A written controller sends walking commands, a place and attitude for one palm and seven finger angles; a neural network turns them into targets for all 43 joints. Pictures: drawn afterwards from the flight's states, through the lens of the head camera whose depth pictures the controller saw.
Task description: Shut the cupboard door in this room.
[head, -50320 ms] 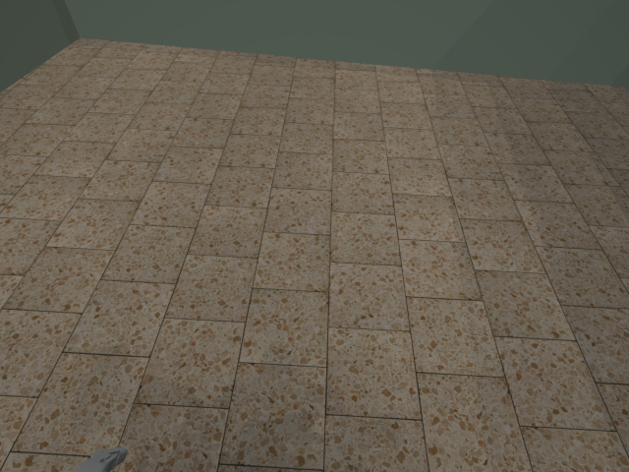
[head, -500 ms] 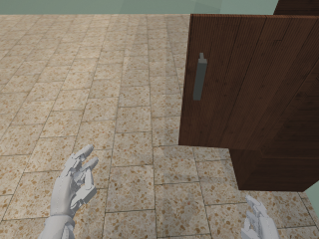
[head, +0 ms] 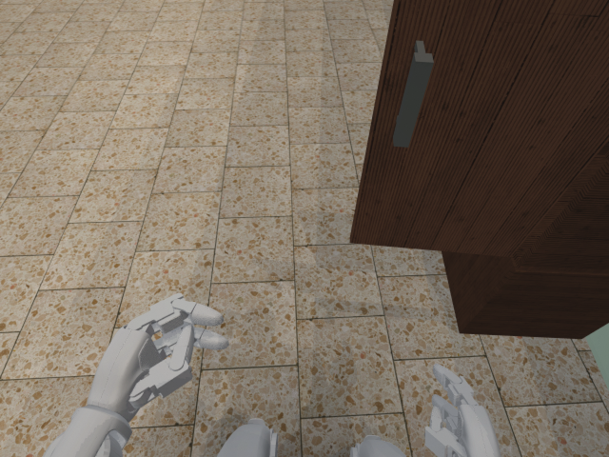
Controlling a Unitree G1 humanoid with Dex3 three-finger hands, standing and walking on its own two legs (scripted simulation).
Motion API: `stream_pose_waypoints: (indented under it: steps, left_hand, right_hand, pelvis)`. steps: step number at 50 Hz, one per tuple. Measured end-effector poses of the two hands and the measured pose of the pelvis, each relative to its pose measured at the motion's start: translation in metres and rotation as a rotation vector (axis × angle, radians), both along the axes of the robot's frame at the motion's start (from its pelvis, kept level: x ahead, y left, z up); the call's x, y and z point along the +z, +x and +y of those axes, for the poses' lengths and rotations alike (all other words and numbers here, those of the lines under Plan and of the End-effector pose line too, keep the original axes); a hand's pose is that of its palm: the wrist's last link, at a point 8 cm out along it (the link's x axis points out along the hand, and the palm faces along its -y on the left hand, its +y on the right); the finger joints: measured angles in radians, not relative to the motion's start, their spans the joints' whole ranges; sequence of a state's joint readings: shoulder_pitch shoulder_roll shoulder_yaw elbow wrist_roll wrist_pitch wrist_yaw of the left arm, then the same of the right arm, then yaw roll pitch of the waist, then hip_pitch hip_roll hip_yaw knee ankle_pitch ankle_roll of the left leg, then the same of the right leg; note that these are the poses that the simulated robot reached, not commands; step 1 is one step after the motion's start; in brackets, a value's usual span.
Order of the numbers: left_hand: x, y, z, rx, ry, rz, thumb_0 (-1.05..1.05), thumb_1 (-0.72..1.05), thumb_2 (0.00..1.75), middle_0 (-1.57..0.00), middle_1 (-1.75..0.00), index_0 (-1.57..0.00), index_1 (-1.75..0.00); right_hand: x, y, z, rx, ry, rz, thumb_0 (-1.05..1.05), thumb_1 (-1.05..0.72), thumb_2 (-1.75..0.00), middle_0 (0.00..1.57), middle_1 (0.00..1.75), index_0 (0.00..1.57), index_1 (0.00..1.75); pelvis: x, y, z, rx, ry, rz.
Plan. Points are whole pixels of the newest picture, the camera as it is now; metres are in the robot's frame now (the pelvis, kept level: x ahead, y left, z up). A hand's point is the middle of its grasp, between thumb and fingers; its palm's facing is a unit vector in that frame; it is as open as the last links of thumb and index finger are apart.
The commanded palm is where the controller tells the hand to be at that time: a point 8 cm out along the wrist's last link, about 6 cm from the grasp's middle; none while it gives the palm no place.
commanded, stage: raise the hand and make a fist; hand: left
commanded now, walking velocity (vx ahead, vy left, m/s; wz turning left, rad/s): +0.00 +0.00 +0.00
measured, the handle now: (409, 95) +0.58 -0.12 +0.16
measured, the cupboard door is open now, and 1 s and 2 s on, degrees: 87 87 87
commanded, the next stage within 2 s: bring the fist close to the handle in 1.14 s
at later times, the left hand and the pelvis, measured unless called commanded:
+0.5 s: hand (120, 327) +0.22 +0.19 +0.14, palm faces +0.04 -1.00 -0.07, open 3.1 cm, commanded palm +0.20 +0.23 +0.13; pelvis +0.02 +0.00 +0.03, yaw +1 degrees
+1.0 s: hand (157, 312) +0.24 +0.16 +0.13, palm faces -0.08 -1.00 -0.03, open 3.1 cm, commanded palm +0.22 +0.23 +0.15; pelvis +0.03 -0.02 +0.04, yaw +1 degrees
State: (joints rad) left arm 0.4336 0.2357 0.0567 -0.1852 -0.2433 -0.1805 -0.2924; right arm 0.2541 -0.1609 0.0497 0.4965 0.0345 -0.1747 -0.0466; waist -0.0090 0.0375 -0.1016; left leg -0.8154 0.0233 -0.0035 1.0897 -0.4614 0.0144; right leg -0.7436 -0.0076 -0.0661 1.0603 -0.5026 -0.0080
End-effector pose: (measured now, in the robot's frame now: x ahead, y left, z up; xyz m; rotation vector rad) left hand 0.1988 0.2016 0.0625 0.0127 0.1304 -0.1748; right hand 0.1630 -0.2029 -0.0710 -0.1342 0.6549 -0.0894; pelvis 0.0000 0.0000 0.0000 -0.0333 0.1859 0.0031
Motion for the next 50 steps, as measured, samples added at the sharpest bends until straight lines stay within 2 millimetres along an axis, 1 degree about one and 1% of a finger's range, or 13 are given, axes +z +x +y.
stream_pose_waypoints:
  steps: [3,6,8,11,14,17,25,27,33,41,43,48,50]
  left_hand:
    - [0.008,-0.007,0.019,0.116,0.018,0.028,0.02,0.89,0.90,-0.80,-0.95,-0.79,-0.95]
    - [0.029,-0.014,0.039,0.220,0.050,-0.079,0.02,0.89,0.90,-0.85,-1.01,-0.85,-1.01]
    - [0.042,-0.016,0.044,0.237,0.060,-0.166,0.02,0.90,0.90,-0.89,-1.05,-0.88,-1.05]
    - [0.046,-0.013,0.036,0.181,0.040,-0.216,0.02,0.90,0.90,-0.94,-1.11,-0.94,-1.11]
    - [0.036,-0.008,0.022,0.086,0.022,-0.151,0.02,0.90,0.90,-1.00,-1.17,-0.99,-1.17]
    - [0.032,-0.005,0.019,0.051,0.035,-0.085,0.02,0.90,0.90,-1.05,-1.23,-1.05,-1.23]
    - [0.077,0.002,0.043,0.209,0.054,-0.241,0.02,0.89,0.90,-1.20,-1.39,-1.20,-1.39]
    - [0.078,0.005,0.040,0.192,0.050,-0.235,0.02,0.90,0.90,-1.23,-1.42,-1.22,-1.42]
    - [0.066,0.015,0.026,0.094,0.050,-0.094,0.02,0.90,0.90,-1.28,-1.47,-1.28,-1.47]
    - [0.105,0.027,0.041,0.184,0.062,-0.248,0.02,0.89,0.90,-1.30,-1.49,-1.30,-1.50]
    - [0.103,0.030,0.038,0.172,0.044,-0.233,0.02,0.89,0.90,-1.30,-1.50,-1.30,-1.50]
    - [0.075,0.030,0.021,0.100,0.015,-0.078,0.02,0.90,0.90,-1.30,-1.50,-1.30,-1.50]
    - [0.071,0.028,0.018,0.096,0.021,-0.064,0.02,0.90,0.90,-1.30,-1.50,-1.30,-1.50]
  right_hand:
    - [0.007,-0.015,-0.008,-0.044,-0.019,0.033,0.01,-0.90,-0.90,0.20,0.30,0.20,0.30]
    - [0.011,-0.021,-0.017,-0.030,-0.062,0.046,0.01,-0.90,-0.90,0.20,0.30,0.20,0.30]
    - [0.012,-0.020,-0.023,-0.004,-0.090,0.045,0.01,-0.90,-0.90,0.20,0.30,0.20,0.30]
    - [0.014,-0.013,-0.030,0.017,-0.115,0.026,0.01,-0.91,-0.90,0.20,0.30,0.20,0.30]
    - [0.021,-0.004,-0.033,0.006,-0.120,-0.012,0.01,-0.91,-0.90,0.20,0.30,0.20,0.30]
    - [0.033,0.007,-0.031,-0.011,-0.112,-0.059,0.01,-0.91,-0.90,0.20,0.30,0.20,0.30]
    - [0.050,0.031,-0.016,0.052,-0.072,-0.128,0.01,-0.91,-0.90,0.20,0.30,0.20,0.30]
    - [0.050,0.035,-0.014,0.071,-0.063,-0.127,0.01,-0.91,-0.90,0.20,0.30,0.20,0.30]
    - [0.049,0.035,-0.016,0.073,-0.052,-0.108,0.01,-0.91,-0.90,0.20,0.30,0.20,0.30]
    - [0.048,0.030,-0.030,0.062,-0.059,-0.075,0.01,-0.91,-0.90,0.20,0.30,0.20,0.30]
    - [0.047,0.029,-0.034,0.058,-0.059,-0.070,0.01,-0.91,-0.90,0.20,0.30,0.20,0.30]
    - [0.049,0.027,-0.044,0.031,-0.071,-0.069,0.01,-0.91,-0.90,0.20,0.30,0.20,0.30]
    - [0.051,0.027,-0.047,0.025,-0.081,-0.073,0.01,-0.91,-0.90,0.20,0.30,0.20,0.30]
  pelvis:
    - [0.008,0.006,0.002,-0.010,0.005,-0.013]
    - [0.011,0.008,0.003,-0.003,0.001,-0.020]
    - [0.010,0.007,0.004,0.008,-0.003,-0.023]
    - [0.009,0.006,0.005,0.018,-0.009,-0.027]
    - [0.011,0.005,0.006,0.016,-0.006,-0.031]
    - [0.016,0.008,0.005,0.009,0.000,-0.042]
    - [0.026,0.016,-0.002,0.020,0.000,-0.077]
    - [0.028,0.017,-0.003,0.026,0.000,-0.083]
    - [0.034,0.020,-0.007,0.023,0.009,-0.095]
    - [0.041,0.026,-0.015,0.024,0.018,-0.113]
    - [0.042,0.026,-0.016,0.023,0.019,-0.112]
    - [0.044,0.027,-0.017,0.014,0.026,-0.112]
    - [0.044,0.027,-0.018,0.011,0.029,-0.113]
